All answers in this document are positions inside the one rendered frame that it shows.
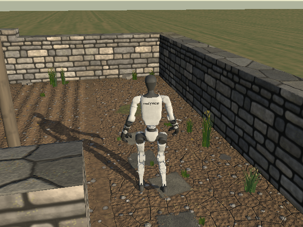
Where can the left robot upper arm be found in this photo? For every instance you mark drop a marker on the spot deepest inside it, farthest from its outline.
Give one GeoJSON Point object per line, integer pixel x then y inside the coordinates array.
{"type": "Point", "coordinates": [133, 108]}

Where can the robot left forearm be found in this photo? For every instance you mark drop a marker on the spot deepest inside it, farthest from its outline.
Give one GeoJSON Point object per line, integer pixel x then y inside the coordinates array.
{"type": "Point", "coordinates": [127, 126]}

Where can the robot right forearm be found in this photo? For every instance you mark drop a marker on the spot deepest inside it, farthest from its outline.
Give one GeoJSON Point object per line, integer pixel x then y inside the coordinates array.
{"type": "Point", "coordinates": [174, 123]}

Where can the right robot foot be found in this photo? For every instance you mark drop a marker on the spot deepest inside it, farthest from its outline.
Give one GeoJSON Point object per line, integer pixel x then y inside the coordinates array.
{"type": "Point", "coordinates": [164, 188]}

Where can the right robot hand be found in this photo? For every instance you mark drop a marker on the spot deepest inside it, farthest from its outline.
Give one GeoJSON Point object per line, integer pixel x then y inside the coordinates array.
{"type": "Point", "coordinates": [176, 130]}

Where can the left robot hand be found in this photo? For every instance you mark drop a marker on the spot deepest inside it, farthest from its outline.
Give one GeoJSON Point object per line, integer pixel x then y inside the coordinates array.
{"type": "Point", "coordinates": [125, 135]}

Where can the right robot upper arm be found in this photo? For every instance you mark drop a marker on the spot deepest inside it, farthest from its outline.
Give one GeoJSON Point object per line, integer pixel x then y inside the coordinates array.
{"type": "Point", "coordinates": [168, 106]}

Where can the left robot thigh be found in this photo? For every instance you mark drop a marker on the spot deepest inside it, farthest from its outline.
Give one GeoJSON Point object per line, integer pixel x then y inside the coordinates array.
{"type": "Point", "coordinates": [140, 141]}

